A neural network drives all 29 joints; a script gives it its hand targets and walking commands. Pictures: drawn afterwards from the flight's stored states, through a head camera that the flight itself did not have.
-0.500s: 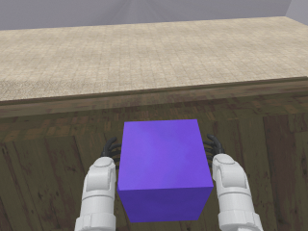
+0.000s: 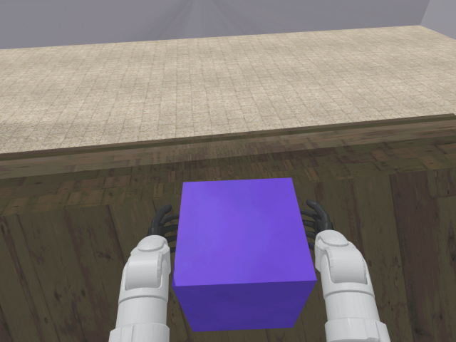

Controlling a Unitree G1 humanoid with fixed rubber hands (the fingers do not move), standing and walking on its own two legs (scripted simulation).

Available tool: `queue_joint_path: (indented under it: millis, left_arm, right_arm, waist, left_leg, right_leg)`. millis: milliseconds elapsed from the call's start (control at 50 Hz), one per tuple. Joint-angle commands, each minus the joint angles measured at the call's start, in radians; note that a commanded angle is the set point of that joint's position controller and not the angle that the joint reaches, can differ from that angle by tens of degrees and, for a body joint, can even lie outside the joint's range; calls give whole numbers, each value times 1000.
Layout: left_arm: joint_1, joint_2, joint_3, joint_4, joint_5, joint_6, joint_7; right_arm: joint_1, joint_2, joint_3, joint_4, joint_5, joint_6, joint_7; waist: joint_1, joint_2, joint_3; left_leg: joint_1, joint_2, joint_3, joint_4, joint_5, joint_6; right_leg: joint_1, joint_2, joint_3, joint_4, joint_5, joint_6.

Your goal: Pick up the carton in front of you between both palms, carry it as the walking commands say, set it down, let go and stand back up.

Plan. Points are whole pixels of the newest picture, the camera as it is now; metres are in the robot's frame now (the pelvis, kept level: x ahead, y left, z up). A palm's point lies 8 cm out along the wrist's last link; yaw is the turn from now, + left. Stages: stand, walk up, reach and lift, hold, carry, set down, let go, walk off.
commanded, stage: carry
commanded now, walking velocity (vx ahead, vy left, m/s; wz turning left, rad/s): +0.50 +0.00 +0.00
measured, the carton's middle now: (240, 257) +0.30 +0.00 -0.02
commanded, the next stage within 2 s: none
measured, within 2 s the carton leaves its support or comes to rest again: neither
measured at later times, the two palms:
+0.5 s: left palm (184, 169) +0.45 +0.12 +0.09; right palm (324, 172) +0.44 -0.18 +0.09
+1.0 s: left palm (207, 99) +0.76 +0.09 +0.09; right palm (307, 98) +0.77 -0.21 +0.09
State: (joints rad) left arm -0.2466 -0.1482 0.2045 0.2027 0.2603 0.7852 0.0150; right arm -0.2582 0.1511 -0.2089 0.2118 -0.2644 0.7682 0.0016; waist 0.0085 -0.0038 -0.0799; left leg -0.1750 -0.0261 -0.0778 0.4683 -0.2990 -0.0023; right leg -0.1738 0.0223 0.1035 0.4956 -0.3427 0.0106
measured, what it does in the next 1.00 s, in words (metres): walks ahead: left foot, then right foot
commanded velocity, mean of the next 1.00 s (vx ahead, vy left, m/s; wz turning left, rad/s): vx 0.50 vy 0.00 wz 0.00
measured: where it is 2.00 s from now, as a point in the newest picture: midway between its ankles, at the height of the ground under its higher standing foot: (246, 205)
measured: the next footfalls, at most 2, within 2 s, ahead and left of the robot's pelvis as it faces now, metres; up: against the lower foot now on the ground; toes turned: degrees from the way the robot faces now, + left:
left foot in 0.32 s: +0.15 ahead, +0.09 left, +0.00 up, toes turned +7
right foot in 0.64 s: +0.41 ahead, -0.14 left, +0.00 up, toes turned -12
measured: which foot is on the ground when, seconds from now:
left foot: down 0.00-0.14, up 0.16-0.30, down 0.32-0.66, up 0.68-1.00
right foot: down 0.00-0.32, up 0.34-0.62, down 0.64-1.00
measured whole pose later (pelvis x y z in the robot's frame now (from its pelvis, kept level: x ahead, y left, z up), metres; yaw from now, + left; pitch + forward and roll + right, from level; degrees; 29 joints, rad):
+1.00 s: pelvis +0.49 -0.07 +0.00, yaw +0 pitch +5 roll +2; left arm -0.17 -0.14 0.12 -0.36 0.10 1.21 0.09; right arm -0.17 0.13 -0.10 -0.38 -0.12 1.20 -0.09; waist 0.04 -0.01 -0.09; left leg -0.63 0.08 0.16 0.66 -0.10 0.01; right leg -0.01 -0.03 -0.21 0.24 -0.32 -0.03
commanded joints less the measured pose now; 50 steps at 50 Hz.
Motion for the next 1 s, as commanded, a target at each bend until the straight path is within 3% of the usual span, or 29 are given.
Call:
queue_joint_path:
  millis: [0, 20, 40, 80, 100, 120, 140, 160, 200, 220, 280, 300, 320, 340, 360, 380, 400, 460, 540, 600, 620, 640, 660, 680, 720, 740, 800, 900, 980]
  left_arm:
    - [-585, -932, -640, -138, -341, -22, -237]
    - [-582, -929, -671, -173, -362, -6, -233]
    - [-572, -918, -697, -205, -380, 15, -229]
    - [-571, -907, -747, -268, -427, 66, -217]
    - [-580, -893, -759, -288, -445, 95, -211]
    - [-553, -870, -766, -294, -457, 126, -203]
    - [-520, -839, -760, -297, -459, 157, -194]
    - [-493, -825, -764, -325, -457, 186, -181]
    - [-484, -822, -779, -409, -478, 239, -163]
    - [-485, -826, -791, -458, -494, 261, -159]
    - [-425, -843, -814, -529, -530, 324, -161]
    - [-393, -846, -817, -538, -536, 342, -166]
    - [-404, -844, -822, -564, -546, 363, -174]
    - [-430, -852, -832, -581, -562, 384, -186]
    - [-451, -857, -829, -583, -569, 394, -193]
    - [-426, -855, -827, -589, -579, 401, -197]
    - [-419, -858, -829, -602, -586, 406, -198]
    - [-415, -869, -822, -626, -586, 418, -184]
    - [-364, -833, -789, -617, -543, 440, -155]
    - [-353, -819, -767, -590, -528, 455, -151]
    - [-351, -811, -757, -575, -523, 460, -152]
    - [-337, -798, -743, -546, -506, 461, -151]
    - [-372, -808, -741, -533, -507, 459, -151]
    - [-398, -838, -752, -557, -527, 460, -153]
    - [-449, -906, -780, -588, -549, 448, -160]
    - [-468, -931, -795, -605, -562, 442, -165]
    - [-460, -952, -819, -627, -591, 427, -183]
    - [-403, -900, -826, -635, -606, 428, -205]
    - [-349, -869, -810, -605, -579, 434, -210]
  right_arm:
    - [-513, 921, 609, -118, 308, -6, 217]
    - [-497, 916, 635, -150, 323, 11, 208]
    - [-478, 902, 658, -182, 337, 32, 198]
    - [-483, 873, 713, -264, 372, 86, 180]
    - [-489, 857, 731, -295, 391, 116, 175]
    - [-496, 847, 753, -324, 410, 148, 170]
    - [-521, 829, 768, -348, 432, 181, 168]
    - [-532, 833, 789, -365, 467, 213, 170]
    - [-517, 850, 822, -395, 530, 261, 172]
    - [-492, 862, 832, -418, 550, 281, 171]
    - [-390, 876, 825, -468, 560, 336, 162]
    - [-350, 867, 816, -483, 552, 353, 158]
    - [-298, 849, 799, -488, 523, 365, 152]
    - [-297, 838, 785, -500, 498, 373, 146]
    - [-318, 864, 785, -526, 497, 386, 142]
    - [-318, 892, 789, -556, 509, 398, 140]
    - [-338, 899, 800, -596, 521, 405, 140]
    - [-392, 876, 823, -654, 565, 431, 145]
    - [-361, 829, 823, -634, 590, 462, 162]
    - [-376, 799, 818, -621, 596, 481, 169]
    - [-385, 783, 811, -615, 593, 488, 170]
    - [-426, 777, 813, -625, 599, 498, 172]
    - [-467, 795, 823, -620, 605, 506, 175]
    - [-461, 819, 819, -602, 605, 503, 179]
    - [-459, 875, 812, -589, 603, 487, 183]
    - [-447, 892, 811, -585, 591, 476, 181]
    - [-397, 939, 816, -577, 555, 445, 162]
    - [-309, 917, 805, -582, 498, 429, 129]
    - [-292, 896, 808, -583, 500, 440, 134]
  waist:
    - [-15, 84, -117]
    - [-18, 125, -161]
    - [-17, 154, -192]
    - [-8, 125, -210]
    - [-5, 40, -193]
    - [5, -141, -184]
    - [15, -274, -146]
    - [24, -255, -104]
    - [35, -147, -149]
    - [34, -141, -184]
    - [3, -119, -272]
    - [-17, -50, -310]
    - [-46, 174, -330]
    - [-45, 316, -263]
    - [-39, 209, -212]
    - [-40, 117, -203]
    - [-41, 63, -217]
    - [-40, 115, -211]
    - [-35, 174, -182]
    - [-3, 114, -218]
    - [15, 53, -266]
    - [34, -191, -306]
    - [24, -293, -291]
    - [15, -200, -278]
    - [12, -40, -272]
    - [9, -23, -264]
    - [12, -86, -273]
    - [18, -120, -204]
    - [26, -142, -126]
  left_leg:
    - [-24, 175, -159, -174, -402, 67]
    - [5, 210, -190, -187, -345, 86]
    - [15, 229, -196, -183, -322, 103]
    - [-89, 199, -115, -130, -336, 95]
    - [-186, 142, -23, -36, -300, 63]
    - [-323, 71, 95, 174, -229, 19]
    - [-504, 32, 169, 305, -196, -7]
    - [-573, 47, 161, 289, -255, -3]
    - [-524, 55, 172, 205, -205, 1]
    - [-451, 36, 200, 144, -146, -1]
    - [32, 7, 270, -93, 85, -2]
    - [269, 81, 182, -118, 64, 17]
    - [417, 304, -164, -210, -90, 105]
    - [479, 447, -409, -244, 41, 222]
    - [450, 479, -407, -225, 157, 262]
    - [421, 460, -343, -222, 239, 250]
    - [409, 443, -273, -236, 215, 222]
    - [318, 337, -44, -266, 235, 144]
    - [177, 272, 123, -238, 250, 99]
    - [-22, 220, 253, -1, 364, 41]
    - [-130, 185, 289, 184, 293, 8]
    - [-307, 93, 302, 485, 58, -45]
    - [-507, 24, 200, 675, -204, -37]
    - [-559, 101, 114, 776, -194, 2]
    - [-547, 163, 89, 752, -81, 31]
    - [-519, 178, 87, 681, -22, 30]
    - [-487, 149, 147, 540, 51, 16]
    - [-534, 107, 222, 287, 165, -3]
    - [-453, 64, 303, 102, 257, 22]
  right_leg:
    - [-193, -35, -59, 21, -195, -5]
    - [-194, -14, -119, 90, -75, 1]
    - [-186, -4, -153, 73, -56, -3]
    - [-66, -19, -152, -43, -91, -24]
    - [11, -77, -66, -119, -152, -42]
    - [102, -212, 140, -209, -236, -93]
    - [202, -327, 333, -263, -195, -160]
    - [222, -360, 386, -267, -45, -209]
    - [250, -343, 273, -228, 150, -207]
    - [240, -315, 192, -205, 205, -184]
    - [5, -196, -63, -78, 152, -91]
    - [-159, -161, -126, 41, 118, -58]
    - [-382, -88, -229, 309, 3, -9]
    - [-607, -28, -232, 421, -180, 0]
    - [-671, -89, -165, 487, -238, -21]
    - [-672, -112, -155, 505, -230, -24]
    - [-660, -125, -155, 455, -188, -23]
    - [-527, -99, -217, 262, -27, -11]
    - [-299, -52, -312, 57, 154, -7]
    - [85, 1, -396, -18, 178, -31]
    - [246, -74, -300, -28, 115, -47]
    - [333, -343, 169, -221, -129, -132]
    - [410, -460, 449, -324, -88, -237]
    - [386, -473, 400, -302, -11, -242]
    - [292, -415, 222, -280, 137, -202]
    - [250, -385, 137, -296, 185, -174]
    - [256, -330, -16, -306, 304, -142]
    - [321, -273, -150, -289, 499, -141]
    - [308, -245, -223, -274, 636, -123]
